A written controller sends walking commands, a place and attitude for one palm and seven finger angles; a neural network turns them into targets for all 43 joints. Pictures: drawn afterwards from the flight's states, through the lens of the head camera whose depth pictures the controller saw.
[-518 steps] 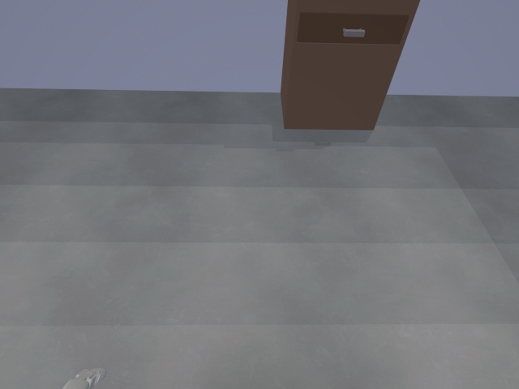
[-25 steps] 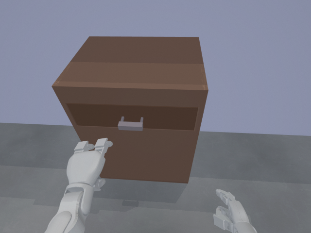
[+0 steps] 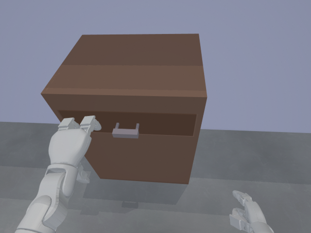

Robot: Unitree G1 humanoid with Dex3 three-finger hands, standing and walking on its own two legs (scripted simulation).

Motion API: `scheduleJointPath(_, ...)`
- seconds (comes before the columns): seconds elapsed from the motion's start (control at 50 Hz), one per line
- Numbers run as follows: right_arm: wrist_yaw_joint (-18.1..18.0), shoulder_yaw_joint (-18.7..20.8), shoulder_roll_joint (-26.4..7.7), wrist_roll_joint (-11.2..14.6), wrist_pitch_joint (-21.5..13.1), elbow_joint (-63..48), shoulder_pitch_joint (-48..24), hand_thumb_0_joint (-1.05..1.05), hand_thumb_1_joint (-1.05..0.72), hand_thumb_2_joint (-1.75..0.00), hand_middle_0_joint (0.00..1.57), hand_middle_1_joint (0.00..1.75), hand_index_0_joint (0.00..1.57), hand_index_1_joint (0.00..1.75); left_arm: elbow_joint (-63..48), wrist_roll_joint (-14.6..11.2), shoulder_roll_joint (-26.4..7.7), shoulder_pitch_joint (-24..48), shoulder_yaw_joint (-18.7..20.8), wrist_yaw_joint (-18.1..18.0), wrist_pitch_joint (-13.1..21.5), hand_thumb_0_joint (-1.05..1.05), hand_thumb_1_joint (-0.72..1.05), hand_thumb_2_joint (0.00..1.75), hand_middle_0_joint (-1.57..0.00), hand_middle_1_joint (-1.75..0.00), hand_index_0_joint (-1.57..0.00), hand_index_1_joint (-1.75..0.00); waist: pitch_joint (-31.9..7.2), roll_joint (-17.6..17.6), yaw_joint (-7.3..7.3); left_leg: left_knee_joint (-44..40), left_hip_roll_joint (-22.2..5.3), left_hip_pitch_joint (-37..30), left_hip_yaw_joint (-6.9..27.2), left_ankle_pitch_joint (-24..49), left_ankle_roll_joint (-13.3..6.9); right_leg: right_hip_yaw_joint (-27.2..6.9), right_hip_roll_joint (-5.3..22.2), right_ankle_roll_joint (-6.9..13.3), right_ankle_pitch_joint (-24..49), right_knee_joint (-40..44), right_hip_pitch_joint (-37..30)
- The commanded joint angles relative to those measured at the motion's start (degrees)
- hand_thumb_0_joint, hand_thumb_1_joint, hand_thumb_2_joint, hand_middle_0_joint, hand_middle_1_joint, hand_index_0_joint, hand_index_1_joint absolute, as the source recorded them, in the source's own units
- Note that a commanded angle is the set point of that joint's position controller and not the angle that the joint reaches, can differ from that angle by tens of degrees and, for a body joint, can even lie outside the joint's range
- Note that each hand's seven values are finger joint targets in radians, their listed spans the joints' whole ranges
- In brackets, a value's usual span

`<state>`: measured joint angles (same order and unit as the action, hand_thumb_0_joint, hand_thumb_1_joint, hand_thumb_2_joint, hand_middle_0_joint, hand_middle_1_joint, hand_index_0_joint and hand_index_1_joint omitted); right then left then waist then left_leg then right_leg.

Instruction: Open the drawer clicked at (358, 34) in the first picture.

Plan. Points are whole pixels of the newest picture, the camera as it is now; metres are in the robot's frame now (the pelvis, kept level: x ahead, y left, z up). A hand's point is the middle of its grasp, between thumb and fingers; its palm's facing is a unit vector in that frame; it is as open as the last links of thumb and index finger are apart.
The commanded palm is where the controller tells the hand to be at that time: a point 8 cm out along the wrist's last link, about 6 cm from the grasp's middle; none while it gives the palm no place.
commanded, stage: raise the hand with hooked fingers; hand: left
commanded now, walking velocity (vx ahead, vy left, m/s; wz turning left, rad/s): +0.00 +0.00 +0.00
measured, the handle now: (126, 129) +0.50 +0.20 -0.13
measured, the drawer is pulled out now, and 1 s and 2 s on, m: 0.00 0.00 0.00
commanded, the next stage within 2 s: move the hooked fingers above the handle in 0.58 s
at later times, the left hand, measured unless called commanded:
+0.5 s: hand (83, 150) +0.28 +0.22 +0.08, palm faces +0.05 -0.10 -0.99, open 13.8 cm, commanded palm +0.26 +0.24 +0.14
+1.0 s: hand (93, 144) +0.32 +0.21 +0.05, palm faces +0.05 -0.08 -1.00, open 13.8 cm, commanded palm +0.30 +0.23 +0.10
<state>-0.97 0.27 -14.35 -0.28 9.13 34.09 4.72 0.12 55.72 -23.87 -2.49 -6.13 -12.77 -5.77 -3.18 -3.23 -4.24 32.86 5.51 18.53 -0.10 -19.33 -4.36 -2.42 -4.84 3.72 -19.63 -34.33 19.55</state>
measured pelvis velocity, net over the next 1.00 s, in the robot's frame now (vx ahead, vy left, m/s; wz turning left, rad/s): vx -0.03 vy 0.01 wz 0.02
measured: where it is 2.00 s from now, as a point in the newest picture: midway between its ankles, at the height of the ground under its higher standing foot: outside the picture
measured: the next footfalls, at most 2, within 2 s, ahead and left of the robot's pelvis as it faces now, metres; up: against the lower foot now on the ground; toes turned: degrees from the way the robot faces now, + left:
none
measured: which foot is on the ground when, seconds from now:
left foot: down 0.00-1.00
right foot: down 0.00-1.00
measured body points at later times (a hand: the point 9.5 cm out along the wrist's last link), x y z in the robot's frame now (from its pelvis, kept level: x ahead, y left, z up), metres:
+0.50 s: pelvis -0.02 +0.00 +0.01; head +0.01 -0.03 +0.45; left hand +0.27 +0.22 +0.13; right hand +0.16 -0.23 -0.11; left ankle -0.03 +0.07 -0.73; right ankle -0.03 -0.08 -0.73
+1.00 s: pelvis -0.03 +0.01 +0.00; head +0.01 -0.01 +0.45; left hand +0.31 +0.22 +0.10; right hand +0.14 -0.22 -0.12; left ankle -0.03 +0.07 -0.73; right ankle -0.03 -0.08 -0.73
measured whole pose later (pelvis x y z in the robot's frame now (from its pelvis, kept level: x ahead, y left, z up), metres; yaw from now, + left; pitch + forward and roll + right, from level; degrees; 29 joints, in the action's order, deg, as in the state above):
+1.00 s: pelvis -0.03 +0.01 +0.00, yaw +1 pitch +6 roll +0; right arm -2.1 0.8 -13.1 0.8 8.1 35.9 8.5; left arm 19.6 58.2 -23.2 16.6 -8.6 -12.2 3.9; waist -2.5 -2.5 -3.2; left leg 34.6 5.9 24.0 0.6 -16.8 -4.6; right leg -1.1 -4.3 3.3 -17.1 -35.1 24.3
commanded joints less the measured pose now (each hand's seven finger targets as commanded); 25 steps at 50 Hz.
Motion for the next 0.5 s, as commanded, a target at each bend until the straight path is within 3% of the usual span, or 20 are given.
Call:
scheduleJointPath(0.0,-0.56,1.21,-5.18,0.22,-1.33,-8.19,-6.18,0.00,-0.90,-0.90,0.20,0.30,0.20,0.30,-10.18,-0.34,-12.15,15.10,8.27,-0.01,-0.33,0.00,-0.50,0.30,-0.30,-1.20,-0.30,-1.20,-15.12,2.58,0.04,-2.61,-2.74,-6.62,3.15,30.28,3.04,-4.70,3.35,-0.51,30.23,3.26,-10.26)
scheduleJointPath(0.16,-1.14,0.83,-5.73,0.79,0.04,-8.16,-5.98,0.00,-0.90,-0.90,0.20,0.30,0.20,0.30,-5.99,-2.45,-13.90,24.04,7.59,6.24,-1.18,0.00,-0.50,0.30,-0.30,-1.20,-0.30,-1.20,-14.47,4.72,1.11,-4.16,-1.90,-5.07,1.74,25.78,1.80,-4.66,4.13,-1.44,33.17,5.30,-13.85)
scheduleJointPath(0.26,-0.43,0.84,-5.69,0.77,-0.36,-8.90,-5.49,0.00,-0.90,-0.90,0.20,0.30,0.20,0.30,-5.27,-3.41,-12.75,17.73,7.69,8.73,1.70,0.00,-0.50,0.30,-0.30,-1.20,-0.30,-1.20,-13.53,4.85,0.07,-4.72,-1.83,-3.47,1.81,24.52,1.98,-4.97,4.32,-1.48,32.90,5.32,-14.41)
scheduleJointPath(0.32,-0.20,1.14,-5.89,0.32,-0.51,-9.09,-5.63,0.00,-0.90,-0.90,0.20,0.30,0.20,0.30,-8.34,-2.67,-14.48,18.97,9.67,7.93,4.25,0.00,-0.50,0.30,-0.30,-1.20,-0.30,-1.20,-14.35,3.20,-0.42,-4.75,-1.84,-3.34,2.16,23.04,1.78,-5.41,3.99,-0.98,29.25,5.71,-13.63)
scheduleJointPath(0.38,-0.27,1.36,-5.28,0.16,-0.84,-8.79,-5.62,0.00,-0.90,-0.90,0.20,0.30,0.20,0.30,-11.30,-1.40,-15.57,21.98,11.16,4.65,6.80,0.00,-0.50,0.30,-0.30,-1.20,-0.30,-1.20,-14.89,-0.22,-0.78,-5.17,-2.16,-4.88,2.71,21.66,2.15,-4.92,3.64,-0.17,22.24,5.93,-10.62)
scheduleJointPath(0.42,-0.37,1.62,-5.36,0.28,-1.33,-8.35,-5.24,0.00,-0.90,-0.90,0.20,0.30,0.20,0.30,-11.55,-1.02,-17.01,23.23,13.08,2.24,7.69,0.00,-0.50,0.30,-0.30,-1.20,-0.30,-1.20,-15.24,-0.25,-0.96,-5.32,-2.33,-5.33,3.21,20.60,2.24,-4.98,3.09,0.08,18.98,6.21,-9.41)
scheduleJointPath(0.48,-0.58,2.00,-5.02,0.85,-1.68,-7.45,-4.98,0.00,-0.90,-0.90,0.20,0.30,0.20,0.30,-8.15,-1.06,-15.21,23.34,12.15,-0.24,7.24,0.00,-0.50,0.30,-0.30,-1.20,-0.30,-1.20,-14.31,1.03,-0.46,-5.49,-2.51,-5.01,2.84,18.85,2.41,-4.05,3.16,-0.04,16.24,6.34,-7.71)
